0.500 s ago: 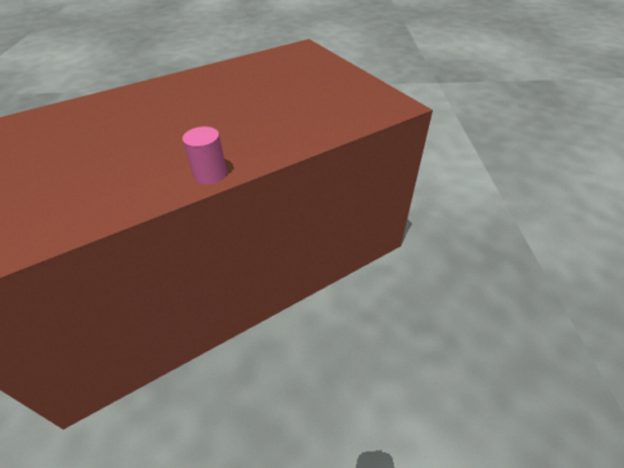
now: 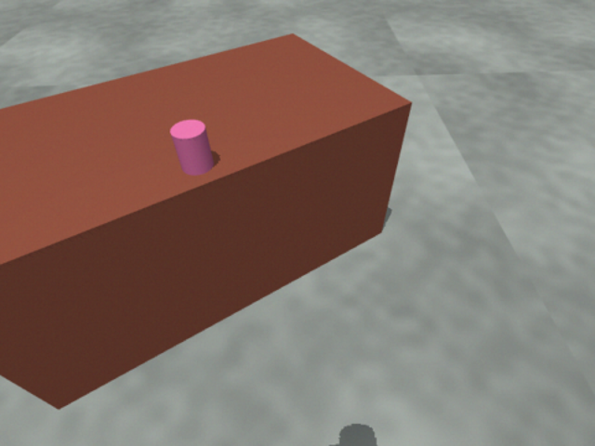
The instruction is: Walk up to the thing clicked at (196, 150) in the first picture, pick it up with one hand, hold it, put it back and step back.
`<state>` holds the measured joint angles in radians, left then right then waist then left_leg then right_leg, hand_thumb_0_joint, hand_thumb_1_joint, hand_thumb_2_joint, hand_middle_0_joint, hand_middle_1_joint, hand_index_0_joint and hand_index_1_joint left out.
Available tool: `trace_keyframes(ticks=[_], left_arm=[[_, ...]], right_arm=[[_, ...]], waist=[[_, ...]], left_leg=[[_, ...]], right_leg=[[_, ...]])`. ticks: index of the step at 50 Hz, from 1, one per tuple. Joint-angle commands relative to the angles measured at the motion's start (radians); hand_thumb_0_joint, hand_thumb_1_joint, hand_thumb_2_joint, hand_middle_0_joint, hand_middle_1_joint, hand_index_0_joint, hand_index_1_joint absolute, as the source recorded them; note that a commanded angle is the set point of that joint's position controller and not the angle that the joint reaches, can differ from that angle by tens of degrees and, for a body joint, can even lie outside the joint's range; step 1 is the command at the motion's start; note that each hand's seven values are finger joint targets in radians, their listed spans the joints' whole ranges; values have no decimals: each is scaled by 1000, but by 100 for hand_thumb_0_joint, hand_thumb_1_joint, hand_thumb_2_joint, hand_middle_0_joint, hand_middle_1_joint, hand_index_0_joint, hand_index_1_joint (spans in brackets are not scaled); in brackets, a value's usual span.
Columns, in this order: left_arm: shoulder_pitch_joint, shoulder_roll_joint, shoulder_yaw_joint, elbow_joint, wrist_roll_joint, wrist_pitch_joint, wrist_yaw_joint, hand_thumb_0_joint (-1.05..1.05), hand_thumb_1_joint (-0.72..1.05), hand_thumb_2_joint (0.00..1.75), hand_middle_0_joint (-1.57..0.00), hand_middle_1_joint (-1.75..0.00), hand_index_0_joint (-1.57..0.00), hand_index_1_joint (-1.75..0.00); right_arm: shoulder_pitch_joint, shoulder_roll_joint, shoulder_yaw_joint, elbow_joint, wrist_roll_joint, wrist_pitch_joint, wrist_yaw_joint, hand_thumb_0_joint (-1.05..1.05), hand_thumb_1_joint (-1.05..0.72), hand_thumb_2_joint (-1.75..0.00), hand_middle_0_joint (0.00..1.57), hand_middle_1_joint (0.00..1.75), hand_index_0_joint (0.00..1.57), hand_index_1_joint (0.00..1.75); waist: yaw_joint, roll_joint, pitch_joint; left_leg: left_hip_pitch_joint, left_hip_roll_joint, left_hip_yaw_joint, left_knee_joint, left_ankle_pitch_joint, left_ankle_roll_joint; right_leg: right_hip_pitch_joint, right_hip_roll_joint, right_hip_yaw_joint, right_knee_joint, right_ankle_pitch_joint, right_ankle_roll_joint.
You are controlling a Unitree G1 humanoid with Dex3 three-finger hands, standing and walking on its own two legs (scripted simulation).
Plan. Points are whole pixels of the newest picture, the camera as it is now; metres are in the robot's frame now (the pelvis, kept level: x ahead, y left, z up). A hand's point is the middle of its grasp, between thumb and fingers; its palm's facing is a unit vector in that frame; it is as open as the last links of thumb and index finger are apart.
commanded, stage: stand
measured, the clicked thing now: (193, 147) +0.84 +0.28 -0.08
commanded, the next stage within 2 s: walk up in 0.62 s
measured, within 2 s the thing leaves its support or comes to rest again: neither
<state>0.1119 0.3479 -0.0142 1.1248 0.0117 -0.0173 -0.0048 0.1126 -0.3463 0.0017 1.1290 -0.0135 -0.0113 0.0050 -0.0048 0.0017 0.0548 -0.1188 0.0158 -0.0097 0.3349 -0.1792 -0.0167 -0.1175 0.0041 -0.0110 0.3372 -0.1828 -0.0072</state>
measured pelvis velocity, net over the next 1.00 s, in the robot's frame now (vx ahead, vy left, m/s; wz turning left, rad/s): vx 0.02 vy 0.10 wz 0.19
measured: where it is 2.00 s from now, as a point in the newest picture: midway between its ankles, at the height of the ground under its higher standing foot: outside the picture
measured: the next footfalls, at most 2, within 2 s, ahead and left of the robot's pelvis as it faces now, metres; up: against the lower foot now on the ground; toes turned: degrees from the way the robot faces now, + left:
left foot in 0.96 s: +0.10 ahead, +0.28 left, +0.00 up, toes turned +13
right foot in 1.28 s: +0.19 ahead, +0.10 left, +0.00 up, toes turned +12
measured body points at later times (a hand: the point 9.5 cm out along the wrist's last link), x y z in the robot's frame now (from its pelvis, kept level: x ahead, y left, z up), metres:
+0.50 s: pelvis +0.01 +0.00 +0.00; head +0.02 +0.00 +0.45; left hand +0.09 +0.30 -0.13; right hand +0.08 -0.30 -0.13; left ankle +0.00 +0.13 -0.75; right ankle +0.00 -0.11 -0.75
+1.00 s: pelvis +0.02 +0.10 -0.04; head +0.06 +0.11 +0.41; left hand +0.02 +0.48 -0.13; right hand +0.16 -0.22 -0.14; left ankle +0.06 +0.27 -0.75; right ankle +0.00 -0.11 -0.74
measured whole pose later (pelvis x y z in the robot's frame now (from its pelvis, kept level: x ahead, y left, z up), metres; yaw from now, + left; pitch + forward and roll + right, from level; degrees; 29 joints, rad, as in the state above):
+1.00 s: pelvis +0.02 +0.10 -0.04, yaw +11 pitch -3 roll -1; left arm 0.23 0.49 0.09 0.94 0.04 -0.03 0.06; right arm 0.20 -0.45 -0.14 0.87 -0.07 0.08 0.13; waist -0.01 0.01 0.13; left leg -0.40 0.08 -0.01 0.73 -0.28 -0.04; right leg -0.16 -0.22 -0.12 0.69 -0.45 0.05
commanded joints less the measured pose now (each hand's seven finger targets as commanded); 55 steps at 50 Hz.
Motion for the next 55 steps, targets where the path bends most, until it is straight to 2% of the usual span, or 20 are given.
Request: trace_keyframes(ticks=[1,30,31,32,33,35,36,38,40,41,43,45,47,48,49,50,51,52,53,55], left_arm=[[-36,209,46,-65,-3,-18,14,0,90,90,-20,-30,-20,-30],[-33,212,50,-64,-3,-18,16,0,90,90,-20,-30,-20,-30],[104,387,138,-57,-14,-31,52,0,90,90,-20,-30,-20,-30],[196,420,156,-50,-5,-34,74,0,90,90,-20,-30,-20,-30],[173,419,167,-79,13,-35,82,0,90,90,-20,-30,-20,-30],[98,378,167,-158,19,-39,89,0,90,90,-20,-30,-20,-30],[58,364,164,-182,18,-42,88,0,90,90,-20,-30,-20,-30],[25,351,164,-213,26,-50,87,0,90,90,-20,-30,-20,-30],[77,352,166,-220,23,-54,84,0,90,90,-20,-30,-20,-30],[89,364,171,-230,25,-54,84,0,90,90,-20,-30,-20,-30],[90,378,174,-253,24,-54,80,0,90,90,-20,-30,-20,-30],[81,388,169,-270,21,-49,75,0,90,90,-20,-30,-20,-30],[24,393,169,-285,22,-39,75,0,90,90,-20,-30,-20,-30],[49,371,165,-280,26,-32,74,0,90,90,-20,-30,-20,-30],[79,328,153,-284,33,-28,74,0,90,90,-20,-30,-20,-30],[109,264,138,-313,17,-29,71,0,90,90,-20,-30,-20,-30],[79,295,137,-325,-1,-31,75,0,90,90,-20,-30,-20,-30],[70,326,135,-314,6,-39,77,0,90,90,-20,-30,-20,-30],[83,338,129,-303,0,-43,77,0,90,90,-20,-30,-20,-30],[193,329,136,-252,-16,-42,69,0,90,90,-20,-30,-20,-30]], right_arm=[[-39,-208,-36,-64,6,-19,-14,0,-90,-90,20,30,20,30],[-37,-213,-34,-64,4,-17,-17,0,-90,-90,20,30,20,30],[-33,-303,-98,-151,-54,25,24,0,-90,-90,20,30,20,30],[-69,-246,-92,-197,-57,43,41,0,-90,-90,20,30,20,30],[-66,-232,-95,-232,-72,62,49,0,-90,-90,20,30,20,30],[-26,-247,-114,-269,-78,79,68,0,-90,-90,20,30,20,30],[-5,-253,-124,-277,-77,83,80,0,-90,-90,20,30,20,30],[48,-252,-139,-292,-68,89,105,0,-90,-90,20,30,20,30],[35,-237,-141,-315,-66,88,115,0,-90,-90,20,30,20,30],[17,-232,-141,-338,-63,88,120,0,-90,-90,20,30,20,30],[12,-227,-148,-363,-58,84,127,0,-90,-90,20,30,20,30],[43,-238,-164,-358,-50,77,127,0,-90,-90,20,30,20,30],[159,-255,-183,-328,-41,74,123,0,-90,-90,20,30,20,30],[208,-267,-191,-308,-43,71,120,0,-90,-90,20,30,20,30],[288,-312,-207,-289,-54,70,112,0,-90,-90,20,30,20,30],[319,-405,-225,-310,-65,67,99,0,-90,-90,20,30,20,30],[276,-448,-222,-331,-37,62,100,0,-90,-90,20,30,20,30],[249,-461,-222,-341,-25,63,95,0,-90,-90,20,30,20,30],[210,-433,-211,-364,-24,68,87,0,-90,-90,20,30,20,30],[124,-339,-178,-402,-34,64,68,0,-90,-90,20,30,20,30]], waist=[[4,0,-78],[4,1,-86],[60,77,-72],[95,-40,-71],[82,-49,-58],[48,-35,-29],[26,-40,-8],[-7,-66,-7],[22,-94,-6],[31,-129,-7],[32,-148,-20],[16,-156,-28],[-64,-138,-50],[-84,-70,-69],[-126,54,-121],[-148,333,-78],[-127,382,-57],[-111,339,-14],[-85,273,6],[-20,201,1]], left_leg=[[22,107,-83,-49,124,40],[38,110,-78,-44,147,37],[-201,19,-68,151,134,69],[-357,-16,0,330,-117,46],[-432,19,-41,502,-310,33],[-448,77,-101,638,-335,35],[-432,98,-116,656,-315,32],[-428,123,-128,632,-255,14],[-435,102,-76,563,-208,4],[-435,117,-76,526,-198,5],[-363,126,-60,430,-150,11],[-238,92,-8,369,-130,11],[-54,60,63,316,-49,23],[2,22,74,284,-71,36],[94,4,32,261,-126,78],[101,166,-336,37,-184,176],[25,249,-621,-106,-219,258],[-29,295,-681,-126,-268,307],[-50,269,-582,-94,-223,315],[-72,165,-354,22,-117,254]], right_leg=[[6,-132,103,-56,140,-19],[23,-136,109,-65,181,-18],[197,-160,105,20,97,-47],[272,-315,230,-45,142,-119],[235,-449,306,-77,192,-197],[98,-493,289,-75,157,-263],[36,-471,250,-87,91,-257],[47,-404,148,-58,84,-221],[78,-352,63,-5,204,-197],[86,-357,46,17,259,-199],[50,-349,-4,67,261,-186],[-63,-323,-48,106,171,-162],[-218,-294,-84,159,-44,-119],[-240,-243,-117,281,-120,-94],[-289,-194,-154,494,-175,-66],[-462,-48,-203,771,-425,-20],[-511,-5,-87,814,-552,-14],[-498,-40,-45,816,-518,-20],[-496,-77,-22,840,-468,-24],[-431,-128,-3,710,-358,-24]])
